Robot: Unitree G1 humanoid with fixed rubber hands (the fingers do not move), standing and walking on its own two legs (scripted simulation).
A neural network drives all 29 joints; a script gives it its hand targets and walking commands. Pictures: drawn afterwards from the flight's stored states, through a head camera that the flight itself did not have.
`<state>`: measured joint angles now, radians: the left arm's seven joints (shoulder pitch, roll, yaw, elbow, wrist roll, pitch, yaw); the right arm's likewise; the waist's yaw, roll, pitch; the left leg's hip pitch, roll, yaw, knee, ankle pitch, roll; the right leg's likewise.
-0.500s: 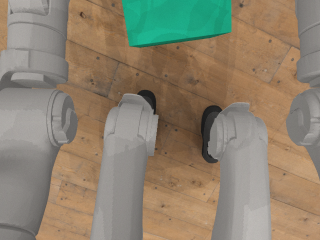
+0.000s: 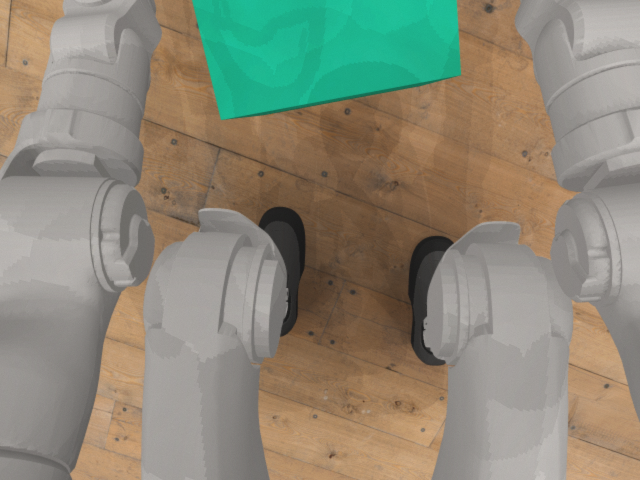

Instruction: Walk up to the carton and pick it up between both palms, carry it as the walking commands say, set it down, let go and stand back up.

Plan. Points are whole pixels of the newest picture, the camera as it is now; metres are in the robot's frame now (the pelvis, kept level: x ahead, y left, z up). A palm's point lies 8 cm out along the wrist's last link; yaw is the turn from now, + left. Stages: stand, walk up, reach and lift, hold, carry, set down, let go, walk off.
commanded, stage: reach and lift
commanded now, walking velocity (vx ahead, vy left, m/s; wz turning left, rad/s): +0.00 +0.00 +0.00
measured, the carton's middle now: out of the picture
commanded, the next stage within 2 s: none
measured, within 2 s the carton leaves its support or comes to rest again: leaves its support in 1.74 s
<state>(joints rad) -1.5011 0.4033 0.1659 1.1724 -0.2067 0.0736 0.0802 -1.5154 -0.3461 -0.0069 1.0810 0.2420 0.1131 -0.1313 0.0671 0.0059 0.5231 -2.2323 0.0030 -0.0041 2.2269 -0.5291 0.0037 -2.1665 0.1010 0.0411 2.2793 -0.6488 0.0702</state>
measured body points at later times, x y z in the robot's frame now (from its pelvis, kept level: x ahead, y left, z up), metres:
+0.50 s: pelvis +0.00 +0.00 -0.01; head +0.38 +0.02 +0.22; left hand +0.54 +0.26 -0.20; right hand +0.57 -0.11 -0.20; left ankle +0.13 +0.12 -0.32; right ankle +0.10 -0.12 -0.32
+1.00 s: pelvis +0.00 +0.00 -0.01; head +0.38 +0.02 +0.22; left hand +0.54 +0.24 -0.20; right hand +0.58 -0.08 -0.20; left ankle +0.13 +0.12 -0.32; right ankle +0.10 -0.12 -0.32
